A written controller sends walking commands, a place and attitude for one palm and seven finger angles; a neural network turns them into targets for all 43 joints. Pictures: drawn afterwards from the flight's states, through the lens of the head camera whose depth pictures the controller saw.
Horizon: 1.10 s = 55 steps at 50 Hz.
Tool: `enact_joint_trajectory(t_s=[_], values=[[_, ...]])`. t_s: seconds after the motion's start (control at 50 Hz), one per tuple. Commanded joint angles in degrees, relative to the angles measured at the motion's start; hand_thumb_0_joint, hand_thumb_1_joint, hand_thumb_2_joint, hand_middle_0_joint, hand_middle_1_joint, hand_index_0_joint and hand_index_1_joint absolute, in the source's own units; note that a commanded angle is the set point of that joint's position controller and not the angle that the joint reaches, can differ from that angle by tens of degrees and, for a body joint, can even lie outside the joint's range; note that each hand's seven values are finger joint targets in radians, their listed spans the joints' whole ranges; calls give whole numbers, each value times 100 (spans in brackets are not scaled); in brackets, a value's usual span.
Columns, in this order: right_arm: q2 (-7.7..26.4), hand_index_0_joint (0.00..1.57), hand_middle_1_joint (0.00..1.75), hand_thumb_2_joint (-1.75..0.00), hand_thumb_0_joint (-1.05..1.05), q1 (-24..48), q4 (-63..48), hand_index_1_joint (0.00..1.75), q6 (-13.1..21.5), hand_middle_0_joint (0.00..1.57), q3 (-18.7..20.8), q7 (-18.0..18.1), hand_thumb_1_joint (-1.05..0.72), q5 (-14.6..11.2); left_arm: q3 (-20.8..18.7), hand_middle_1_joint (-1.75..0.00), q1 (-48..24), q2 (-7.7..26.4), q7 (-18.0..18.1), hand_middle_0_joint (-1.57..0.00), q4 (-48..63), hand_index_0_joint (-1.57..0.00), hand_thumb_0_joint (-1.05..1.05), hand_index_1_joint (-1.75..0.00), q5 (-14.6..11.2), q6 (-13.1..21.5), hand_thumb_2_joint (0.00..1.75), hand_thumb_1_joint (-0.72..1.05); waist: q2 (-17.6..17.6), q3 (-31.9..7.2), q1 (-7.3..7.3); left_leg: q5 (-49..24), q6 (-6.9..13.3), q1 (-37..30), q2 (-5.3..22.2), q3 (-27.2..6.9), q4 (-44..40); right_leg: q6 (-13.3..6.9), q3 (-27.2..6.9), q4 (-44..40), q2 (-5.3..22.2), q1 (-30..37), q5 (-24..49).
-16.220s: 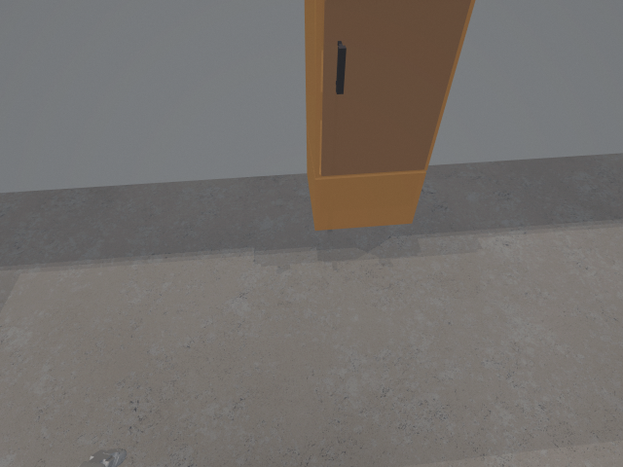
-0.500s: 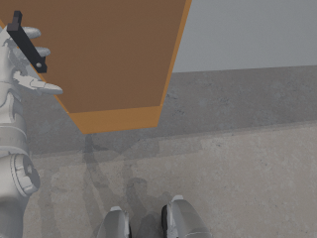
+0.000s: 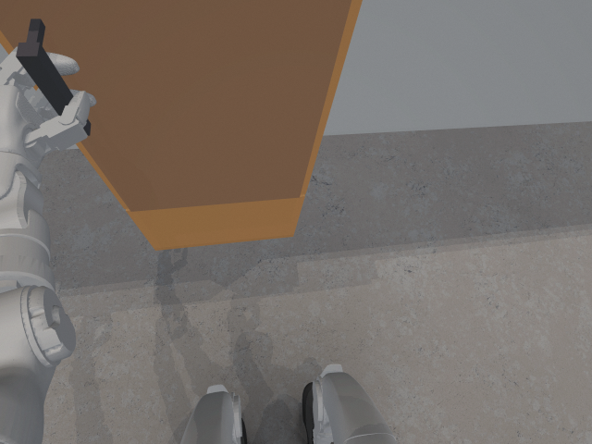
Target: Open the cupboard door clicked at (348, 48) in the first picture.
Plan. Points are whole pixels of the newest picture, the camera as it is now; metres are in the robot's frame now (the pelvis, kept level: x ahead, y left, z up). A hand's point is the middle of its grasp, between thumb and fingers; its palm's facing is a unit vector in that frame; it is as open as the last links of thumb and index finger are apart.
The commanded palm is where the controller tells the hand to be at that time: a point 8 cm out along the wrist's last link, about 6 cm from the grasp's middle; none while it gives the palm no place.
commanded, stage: close the thumb around the handle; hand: left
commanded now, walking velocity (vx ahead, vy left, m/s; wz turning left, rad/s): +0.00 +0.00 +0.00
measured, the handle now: (60, 82) +0.56 +0.26 +0.07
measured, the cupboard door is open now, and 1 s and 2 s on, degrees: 0 34 47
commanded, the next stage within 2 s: pull the door open along its arc in 0.12 s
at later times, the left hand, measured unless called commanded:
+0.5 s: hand (78, 137) +0.48 +0.23 +0.06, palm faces +0.05 -1.00 -0.02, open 5.8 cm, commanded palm +0.42 +0.27 +0.06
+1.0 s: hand (168, 256) +0.33 +0.12 +0.07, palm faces +0.45 -0.89 +0.01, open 6.1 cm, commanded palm +0.26 +0.16 +0.06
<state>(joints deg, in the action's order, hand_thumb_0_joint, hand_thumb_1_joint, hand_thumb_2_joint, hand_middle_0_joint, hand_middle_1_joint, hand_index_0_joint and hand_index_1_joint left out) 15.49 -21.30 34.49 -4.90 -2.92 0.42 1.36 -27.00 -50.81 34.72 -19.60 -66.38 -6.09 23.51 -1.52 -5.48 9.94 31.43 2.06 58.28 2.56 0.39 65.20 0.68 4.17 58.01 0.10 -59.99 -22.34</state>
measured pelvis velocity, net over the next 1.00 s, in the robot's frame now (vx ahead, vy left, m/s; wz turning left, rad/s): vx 0.02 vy -0.02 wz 0.04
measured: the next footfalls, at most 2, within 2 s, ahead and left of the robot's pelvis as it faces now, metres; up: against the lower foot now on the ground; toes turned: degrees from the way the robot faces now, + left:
none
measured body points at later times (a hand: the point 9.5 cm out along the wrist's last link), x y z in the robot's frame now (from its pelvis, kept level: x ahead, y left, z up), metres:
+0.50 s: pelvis +0.01 +0.00 +0.01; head +0.15 +0.01 +0.44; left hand +0.47 +0.28 +0.07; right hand +0.03 -0.27 -0.10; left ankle -0.01 +0.09 -0.65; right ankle +0.04 -0.14 -0.65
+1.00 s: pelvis +0.02 -0.02 +0.02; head +0.09 -0.02 +0.47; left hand +0.30 +0.17 +0.07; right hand +0.20 -0.22 -0.08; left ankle -0.01 +0.09 -0.65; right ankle +0.04 -0.14 -0.65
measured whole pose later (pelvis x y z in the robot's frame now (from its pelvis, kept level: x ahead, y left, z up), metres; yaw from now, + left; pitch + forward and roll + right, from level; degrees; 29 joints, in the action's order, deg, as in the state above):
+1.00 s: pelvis +0.02 -0.02 +0.02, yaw +2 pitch +16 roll -1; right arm 10.1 -10.6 30.3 -2.0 0.1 -2.9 3.7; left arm 1.8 0.9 -3.4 26.3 -12.4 2.9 21.7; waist -1.2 -8.2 -0.7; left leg 30.6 0.8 43.0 0.7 1.1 57.7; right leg -0.4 3.3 55.9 1.7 -47.0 -24.7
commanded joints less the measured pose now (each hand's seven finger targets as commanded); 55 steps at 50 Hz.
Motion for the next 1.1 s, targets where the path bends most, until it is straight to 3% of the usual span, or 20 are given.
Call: enact_joint_trajectory(t_s=[0.0, 0.04, 0.12, 0.16, 0.2, 0.22, 0.36, 0.5, 0.54, 0.6, 0.62, 0.64, 0.66, 0.72, 0.76, 0.78, 0.84, 0.86, 0.94, 1.08], values=[[1105, 20, 30, -90, 0, -1077, -226, 30, 68, 20, 399, 52, -90, 0, -120, -135, -2205, 1463, 36, -40, 1284, -40, 0, -135, -98, 421, 90, 90, -1024, -3039, -5, -3312, -213, -2243, -23, -499, -797, -191, -79, -342, -278, 1423, 1659], [1092, 20, 30, -90, 0, -1085, -209, 30, 69, 20, 408, 40, -90, 7, -10, -135, -2265, 1302, 51, -40, 1311, -40, 0, -135, -103, 419, 90, 90, -962, -2992, 46, -3274, -213, -2259, -24, -503, -822, -183, -63, -377, -290, 1433, 1640], [1096, 20, 30, -90, 0, -1067, -227, 30, 54, 20, 391, 49, -90, -3, -186, -135, -2104, 1531, 86, -40, 1200, -40, 0, -135, -74, 421, 90, 90, -812, -2829, -20, -3005, -162, -1935, -56, -431, -844, -181, -113, -387, -279, 1626, 1674], [1078, 20, 30, -90, 0, -1061, -245, 30, 66, 20, 394, 52, -90, 4, -82, -135, -2314, 1460, 88, -40, 1467, -40, 0, -135, -58, 486, 90, 90, -1048, -2975, 0, -3151, -172, -2127, -56, -458, -838, -203, -115, -361, -276, 1594, 1714], [1078, 20, 30, -90, 0, -1081, -216, 30, 53, 20, 401, 49, -90, 3, -42, -135, -2166, 1382, 107, -40, 1332, -40, 0, -135, -38, 466, 90, 90, -958, -2972, 20, -3325, -203, -2252, -31, -489, -833, -183, -87, -375, -280, 1485, 1709], [1098, 20, 30, -90, 0, -1082, -211, 30, 51, 20, 408, 51, -90, 6, -210, -135, -2160, 1612, 117, -40, 1378, -40, 0, -135, -23, 479, 90, 90, -1016, -2965, -34, -3307, -207, -2229, -26, -470, -833, -182, -97, -378, -280, 1517, 1703], [1047, 20, 30, -90, 0, -972, -484, 30, 16, 20, 452, 0, -90, -61, -238, -135, -865, 1359, -32, -40, 1869, -40, 0, -135, -253, 441, 90, 90, -813, -3242, -318, -3670, -158, -2253, -54, -341, -938, -203, -133, -418, -302, 2165, 2190], [928, 20, 30, -90, 0, -657, -799, 30, 51, 20, 530, -80, -90, -165, -102, -135, 955, 698, -34, -40, 2878, -40, 0, -135, -620, 328, 90, 90, -606, -2971, -627, -3708, -121, -2092, -102, -133, -1236, -185, -158, -580, -260, 2786, 2551], [891, 20, 30, -90, 0, -524, -884, 30, 95, 20, 548, -98, -90, -203, 91, -135, 1424, 299, 3, -40, 3165, -40, 0, -135, -760, 290, 90, 90, -273, -2721, -628, -3490, -94, -1909, -126, -77, -1331, -168, -152, -644, -253, 2953, 2585], [835, 20, 30, -90, 0, -355, -953, 30, 204, 20, 571, -108, -90, -234, 335, -135, 2067, -149, 94, -40, 3625, -40, 0, -135, -878, 309, 90, 90, -319, -2619, -720, -3508, -129, -1996, -137, -54, -1401, -178, -137, -634, -225, 2972, 2554], [655, 20, 30, -90, 0, -124, -1029, 30, 298, 20, 587, -127, -90, -216, -226, -135, 2050, -403, 897, -40, 4159, -40, 0, -135, -1199, 323, 90, 90, -352, -2519, -1099, -3442, -222, -1853, -166, -61, -1457, -182, -43, -642, -217, 2913, 2428], [642, 20, 30, -90, 0, -86, -990, 30, 378, 20, 587, -183, -90, -183, 255, -135, 2424, -1000, 1328, -40, 4169, -40, 0, -135, -1082, 288, 90, 90, -309, -2402, -953, -3343, -261, -1892, -165, -53, -1469, -171, -10, -619, -213, 2823, 2289], [611, 20, 30, -90, 0, -55, -979, 30, 452, 20, 605, -231, -90, -171, 407, -135, 2708, -1296, 1697, -40, 4389, -40, 0, -135, -992, 303, 90, 90, -146, -2265, -950, -3377, -279, -1839, -149, -69, -1459, -183, 33, -610, -212, 2760, 2257], [501, 20, 30, -90, 0, 113, -964, 30, 540, 20, 636, -348, -90, -39, 970, -135, 3310, -2010, 2730, -40, 5382, -40, 0, -135, -553, 391, 90, 90, -298, -2532, -1019, -3739, -356, -2145, -130, -26, -1431, -210, 30, -512, -141, 2839, 2392], [451, 20, 30, -90, 0, 265, -993, 30, 546, 20, 644, -382, -90, 38, 1278, -135, 3684, -2335, 3379, -40, 5806, -40, 0, -135, -214, 377, 90, 90, -6, -2479, -1041, -3724, -345, -2145, -111, -42, -1416, -239, 23, -489, -132, 2953, 2435], [396, 20, 30, -90, 0, 380, -1024, 30, 541, 20, 635, -400, -90, 69, 1479, -135, 3817, -2549, 3691, -40, 6039, -40, 0, -135, -28, 364, 90, 90, -99, -2469, -1084, -3640, -355, -2152, -128, -30, -1449, -251, 11, -486, -95, 3002, 2411], [321, 20, 30, -90, 0, 598, -1042, 30, 505, 20, 629, -396, -90, 158, 2152, -135, 4040, -3148, 4451, -40, 6278, -40, 0, -135, 532, 231, 90, 90, 208, -2135, -987, -3116, -321, -2124, -151, -61, -1514, -254, 50, -548, -76, 2944, 2142], [336, 20, 30, -90, 0, 602, -1070, 30, 502, 20, 639, -365, -90, 182, 2292, -135, 4217, -3165, 4593, -40, 6311, -40, 0, -135, 714, 217, 90, 90, 602, -2146, -936, -2865, -270, -2017, -167, -81, -1506, -252, 14, -603, -82, 3061, 2112], [165, 20, 30, -90, 0, 851, -1107, 30, 511, 20, 601, -257, -90, 224, 2965, -135, 4726, -3572, 4799, -40, 6733, -40, 0, -135, 1162, 179, 90, 90, 362, -1963, -991, -2487, -250, -2063, -224, -42, -1585, -266, -42, -676, -4, 3153, 2003], [-56, 20, 30, -90, 0, 1304, -1309, 30, 686, 20, 466, -178, -90, 258, 3836, -135, 6318, -4249, 4983, -40, 7518, -40, 0, -135, 1272, -62, 90, 90, 484, -1589, -1048, -2093, -230, -2035, -284, -59, -1617, -273, -33, -835, 26, 3258, 1803]])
